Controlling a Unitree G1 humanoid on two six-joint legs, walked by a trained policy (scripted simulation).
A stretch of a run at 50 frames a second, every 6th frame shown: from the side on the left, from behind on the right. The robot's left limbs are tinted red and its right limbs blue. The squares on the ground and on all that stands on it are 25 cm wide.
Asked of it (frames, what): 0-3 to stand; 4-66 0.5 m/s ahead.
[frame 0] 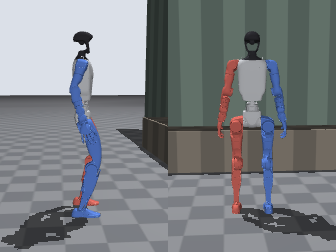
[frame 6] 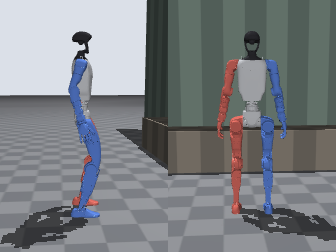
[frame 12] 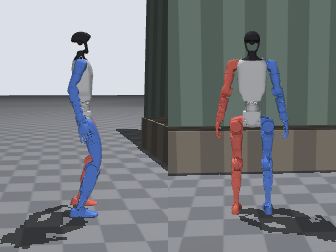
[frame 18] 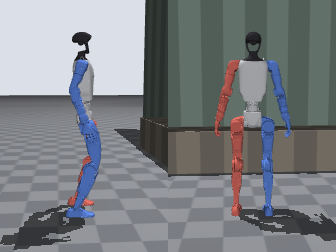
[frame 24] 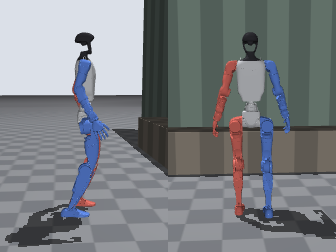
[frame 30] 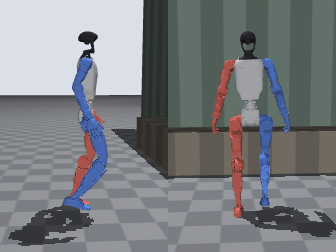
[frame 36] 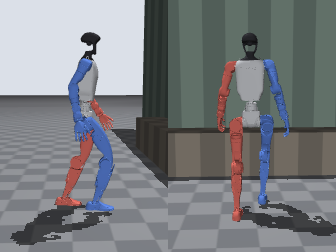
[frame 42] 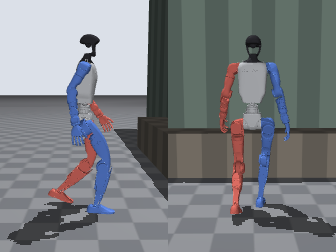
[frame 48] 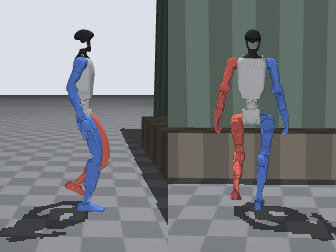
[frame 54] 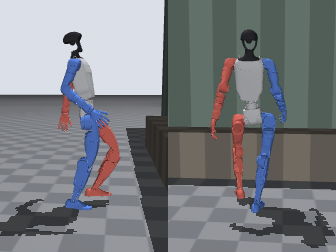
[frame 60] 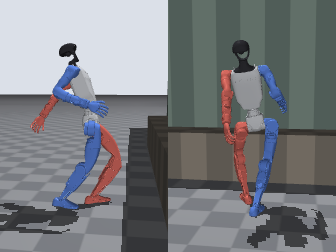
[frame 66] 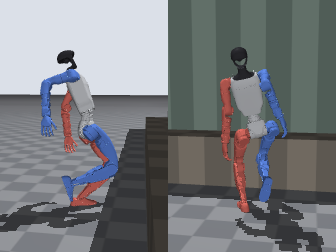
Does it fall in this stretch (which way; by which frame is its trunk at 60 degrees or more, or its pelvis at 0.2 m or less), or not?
no
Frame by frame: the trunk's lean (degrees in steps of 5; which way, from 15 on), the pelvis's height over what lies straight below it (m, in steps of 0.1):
0: 0, 0.8
6: 0, 0.8
12: 5, 0.8
18: 5, 0.8
24: 0, 0.8
30: 0, 0.8
36: 5, 0.8
42: 5, 0.8
48: 0, 0.8
54: 15 backward, 0.8
60: 25 backward, 0.7
66: 25 backward and to its left, 0.7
